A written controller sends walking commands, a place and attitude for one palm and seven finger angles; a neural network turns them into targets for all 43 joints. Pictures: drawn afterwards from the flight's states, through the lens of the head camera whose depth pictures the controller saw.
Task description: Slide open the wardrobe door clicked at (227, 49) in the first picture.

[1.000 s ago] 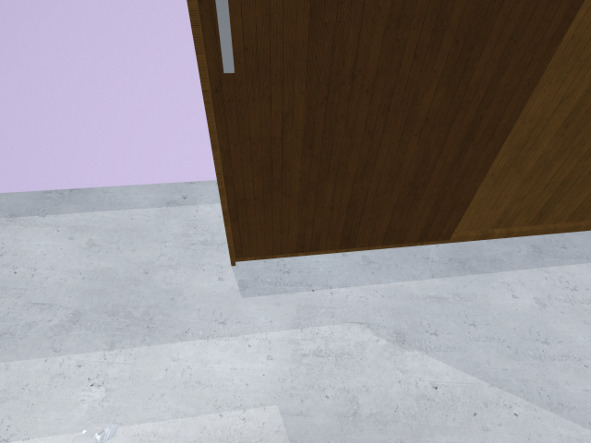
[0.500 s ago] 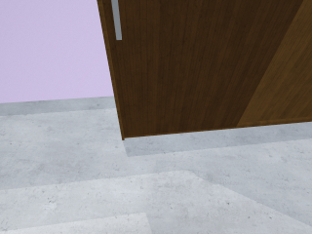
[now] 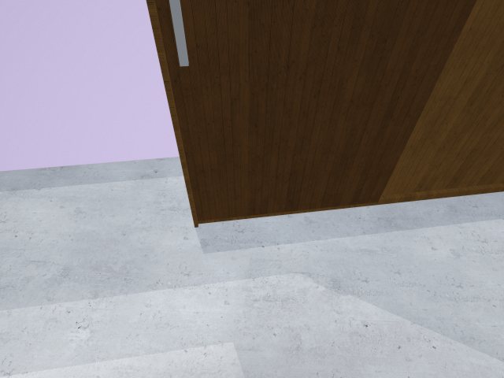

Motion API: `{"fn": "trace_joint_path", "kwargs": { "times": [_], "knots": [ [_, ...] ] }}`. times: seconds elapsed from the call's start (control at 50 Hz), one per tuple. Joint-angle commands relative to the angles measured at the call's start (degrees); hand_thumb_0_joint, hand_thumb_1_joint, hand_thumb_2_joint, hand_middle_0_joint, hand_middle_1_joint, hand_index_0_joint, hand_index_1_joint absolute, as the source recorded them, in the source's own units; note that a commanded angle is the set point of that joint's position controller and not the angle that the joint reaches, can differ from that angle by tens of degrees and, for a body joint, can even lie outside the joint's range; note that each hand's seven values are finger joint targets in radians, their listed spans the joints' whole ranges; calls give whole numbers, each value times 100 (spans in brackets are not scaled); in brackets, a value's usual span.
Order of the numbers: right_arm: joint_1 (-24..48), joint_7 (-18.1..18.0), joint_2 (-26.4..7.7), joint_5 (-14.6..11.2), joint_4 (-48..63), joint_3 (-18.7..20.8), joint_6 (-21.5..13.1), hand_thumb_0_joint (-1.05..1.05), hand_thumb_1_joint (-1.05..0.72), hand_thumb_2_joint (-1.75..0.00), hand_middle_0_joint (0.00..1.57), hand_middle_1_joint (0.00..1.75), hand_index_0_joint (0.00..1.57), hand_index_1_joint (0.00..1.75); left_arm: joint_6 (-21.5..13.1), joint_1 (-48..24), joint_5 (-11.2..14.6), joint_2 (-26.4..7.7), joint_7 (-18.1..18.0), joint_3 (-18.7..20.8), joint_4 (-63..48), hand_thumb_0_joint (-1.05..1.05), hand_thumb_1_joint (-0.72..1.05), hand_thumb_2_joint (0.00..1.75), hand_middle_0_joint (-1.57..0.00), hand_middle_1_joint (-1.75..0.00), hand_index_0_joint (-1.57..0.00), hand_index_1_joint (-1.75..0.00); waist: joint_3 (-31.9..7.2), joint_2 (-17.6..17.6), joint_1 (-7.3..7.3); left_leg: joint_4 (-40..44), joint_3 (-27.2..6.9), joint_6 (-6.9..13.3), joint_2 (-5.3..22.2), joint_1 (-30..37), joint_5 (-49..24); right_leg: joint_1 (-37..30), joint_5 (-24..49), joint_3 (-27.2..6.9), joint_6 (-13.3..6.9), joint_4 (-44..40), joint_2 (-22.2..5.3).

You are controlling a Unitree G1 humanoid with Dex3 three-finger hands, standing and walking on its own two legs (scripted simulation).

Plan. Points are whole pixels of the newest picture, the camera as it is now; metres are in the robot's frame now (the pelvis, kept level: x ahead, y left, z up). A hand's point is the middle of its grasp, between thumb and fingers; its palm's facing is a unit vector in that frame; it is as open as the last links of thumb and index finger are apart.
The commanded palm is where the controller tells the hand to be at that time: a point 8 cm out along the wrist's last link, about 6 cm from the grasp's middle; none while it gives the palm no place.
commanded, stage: look at it before walking up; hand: left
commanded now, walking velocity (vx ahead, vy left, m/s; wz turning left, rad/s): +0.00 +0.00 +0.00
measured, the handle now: (178, 20) +0.91 +0.25 +0.19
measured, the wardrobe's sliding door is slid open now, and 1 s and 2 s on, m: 0.00 0.00 0.00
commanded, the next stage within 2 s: turn to face it in 0.44 s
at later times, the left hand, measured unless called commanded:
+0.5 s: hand out of the picture +0.09 +0.24 -0.15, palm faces -0.03 -0.94 -0.33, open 7.3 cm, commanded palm none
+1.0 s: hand out of the picture +0.04 +0.21 -0.17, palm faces +0.05 -0.96 -0.26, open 7.3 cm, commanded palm none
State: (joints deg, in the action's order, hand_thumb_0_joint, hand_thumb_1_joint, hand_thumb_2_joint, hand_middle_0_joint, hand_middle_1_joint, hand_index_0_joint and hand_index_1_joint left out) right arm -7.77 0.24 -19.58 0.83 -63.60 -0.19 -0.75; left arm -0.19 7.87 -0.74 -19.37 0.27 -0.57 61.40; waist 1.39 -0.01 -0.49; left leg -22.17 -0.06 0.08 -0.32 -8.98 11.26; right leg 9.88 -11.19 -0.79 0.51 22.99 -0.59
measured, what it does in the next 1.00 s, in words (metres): stands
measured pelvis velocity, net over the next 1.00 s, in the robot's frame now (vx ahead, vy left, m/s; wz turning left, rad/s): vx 0.00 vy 0.00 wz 0.07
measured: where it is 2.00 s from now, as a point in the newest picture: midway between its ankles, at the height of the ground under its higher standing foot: outside the picture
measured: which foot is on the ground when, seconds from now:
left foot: down 0.00-1.00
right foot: down 0.00-1.00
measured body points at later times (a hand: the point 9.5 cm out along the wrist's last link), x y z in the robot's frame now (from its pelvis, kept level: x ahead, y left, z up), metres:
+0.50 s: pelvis +0.01 +0.00 +0.00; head +0.02 +0.00 +0.45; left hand +0.09 +0.29 -0.13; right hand +0.09 -0.30 -0.13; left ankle +0.01 +0.12 -0.74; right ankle +0.02 -0.12 -0.74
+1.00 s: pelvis +0.00 +0.00 -0.01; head +0.01 +0.00 +0.44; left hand +0.04 +0.26 -0.15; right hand +0.08 -0.25 -0.16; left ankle +0.01 +0.12 -0.74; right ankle +0.02 -0.12 -0.74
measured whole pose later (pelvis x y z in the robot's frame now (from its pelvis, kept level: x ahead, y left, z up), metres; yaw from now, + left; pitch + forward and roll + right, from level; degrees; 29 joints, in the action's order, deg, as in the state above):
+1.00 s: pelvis +0.00 +0.00 -0.01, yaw +4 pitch -1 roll +0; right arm -9.4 0.3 -13.5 0.9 -60.9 -0.5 1.6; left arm 1.9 10.5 -0.7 -14.2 -1.0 -0.3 59.1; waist 2.6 0.1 -0.1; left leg -29.2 -3.6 0.1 -1.8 -14.0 13.8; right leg 13.0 -14.8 2.7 0.8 29.0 -2.0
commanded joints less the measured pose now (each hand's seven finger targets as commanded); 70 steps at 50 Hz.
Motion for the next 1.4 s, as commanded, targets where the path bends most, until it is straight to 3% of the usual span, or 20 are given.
{"fn": "trace_joint_path", "kwargs": {
  "times": [0.0, 0.28, 0.58, 0.68, 0.76, 0.86, 0.96, 1.04, 1.1, 1.14, 1.18, 1.2, 1.22, 1.28, 1.32, 1.36, 1.38],
  "knots": [
    [295, -75, -1158, -33, 385, 251, -125, 0, -90, -90, 20, 30, 20, 30, -137, -257, 1, -1198, -95, 266, -368, 0, 90, 90, -20, -30, -20, -30, -159, 77, 41, 460, -638, 158, 646, -93, -182, 50, -7, -633, -219, -516, -601],
    [335, -95, -1175, -47, 367, 241, -142, 0, -90, -90, 20, 30, 20, 30, -156, -235, 9, -1202, -100, 266, -341, 0, 90, 90, -20, -30, -20, -30, -436, -19, 40, 406, -566, 138, 707, 161, -739, -194, 732, -562, -223, -416, -606],
    [405, -97, -1195, -49, 409, 238, -123, 0, -90, -90, 20, 30, 20, 30, -147, -242, 8, -1232, -107, 285, -344, 0, 90, 90, -20, -30, -20, -30, -335, 21, 57, 415, -601, 140, 701, 174, -986, -275, 929, -466, -191, -400, -623],
    [272, -85, -898, -41, 458, 198, -50, 0, -90, -90, 20, 30, 20, 30, -66, -101, 11, -968, -142, 265, -374, 0, 90, 90, -20, -30, -20, -30, -423, -11, 68, 186, -638, 117, 673, 48, -1247, -302, 1012, -327, -125, -162, -676],
    [147, -74, -581, -26, 477, 146, 40, 0, -90, -90, 20, 30, 20, 30, 28, 78, 12, -688, -172, 223, -391, 0, 90, 90, -20, -30, -20, -30, -302, -33, 94, 30, -671, 82, 625, -241, -1084, -192, 779, -279, -70, -40, -716],
    [-29, -62, -403, -25, 551, 161, 116, 0, -90, -90, 20, 30, 20, 30, 85, 226, 7, -569, -208, 229, -486, 0, 90, 90, -20, -30, -20, -30, -227, 97, 89, -202, -731, 63, 538, -509, -881, -39, 500, -266, -73, 74, -785],
    [-150, -52, -282, -16, 655, 207, 158, 0, -90, -90, 20, 30, 20, 30, 115, 325, -6, -484, -221, 289, -595, 0, 90, 90, -20, -30, -20, -30, -55, 165, 90, -379, -847, 92, 420, -891, -385, 190, -224, -292, -129, 51, -849],
    [-366, -52, -123, -14, 704, 263, 178, 0, -90, -90, 20, 30, 20, 30, 119, 405, -15, -412, -232, 341, -669, 0, 90, 90, -20, -30, -20, -30, -167, 299, 40, -690, -799, 98, 318, -913, -162, 391, -615, -303, -249, 32, -1012],
    [-515, -54, -65, 4, 717, 284, 177, 0, -90, -90, 20, 30, 20, 30, 135, 391, -25, -258, -241, 353, -708, 0, 90, 90, -20, -30, -20, -30, -134, -14, -6, -496, -1056, 168, 413, -1013, 96, 538, -1022, -92, -186, 271, -845],
    [-649, -58, -107, 54, 665, 283, 143, 0, -90, -90, 20, 30, 20, 30, 121, 620, -44, -43, -204, 332, -620, 0, 90, 90, -20, -30, -20, -30, -243, -461, 8, 219, -1626, 320, 611, -1107, 1626, 447, -1890, 185, -23, 601, -441],
    [-751, -91, -322, 55, 685, 364, 101, 0, -90, -90, 20, 30, 20, 30, 97, 780, -103, 157, -148, 300, -573, 0, 90, 90, -20, -30, -20, -30, -126, -1049, 5, 1085, -2626, 678, 1032, -1167, 3168, 601, -1773, 429, 37, 1515, 18],
    [-796, -118, -328, 48, 669, 384, 85, 0, -90, -90, 20, 30, 20, 30, 78, 785, -124, 262, -130, 284, -546, 0, 90, 90, -20, -30, -20, -30, 49, -1125, -20, 1261, -2877, 845, 1169, -1184, 3356, 775, -1650, 404, 8, 1889, 83],
    [-875, -139, -287, 44, 632, 383, 66, 0, -90, -90, 20, 30, 20, 30, 59, 789, -124, 329, -108, 272, -531, 0, 90, 90, -20, -30, -20, -30, 181, -1106, -46, 1306, -2903, 953, 1206, -1113, 3223, 965, -1659, 303, -37, 2147, 77],
    [-1156, -170, -137, 53, 494, 383, 4, 0, -90, -90, 20, 30, 20, 30, -37, 893, -95, 450, -41, 248, -510, 0, 90, 90, -20, -30, -20, -30, 201, -996, -82, 1089, -2726, 1092, 1134, -489, 2410, 1354, -1791, 255, -91, 1978, 44],
    [-1272, -191, -58, 60, 426, 394, -19, 0, -90, -90, 20, 30, 20, 30, -87, 1009, -64, 570, -18, 244, -461, 0, 90, 90, -20, -30, -20, -30, 157, -947, -60, 881, -2483, 1058, 1025, -298, 1751, 1137, -1698, 341, -87, 1448, 77],
    [-1220, -205, -21, 28, 393, 382, -25, 0, -90, -90, 20, 30, 20, 30, -142, 1470, -44, 615, 1, 248, -280, 0, 90, 90, -20, -30, -20, -30, 14, -744, 142, 380, -1993, 833, 758, -708, 1481, 81, -1049, 481, -76, 289, 142],
    [-1139, -191, 120, 0, 404, 371, -46, 0, -90, -90, 20, 30, 20, 30, -194, 1811, -50, 471, -19, 311, -152, 0, 90, 90, -20, -30, -20, -30, -40, -345, 316, -252, -1561, 634, 513, -1359, 1280, -826, -721, 208, -119, -294, -89]
  ]
}}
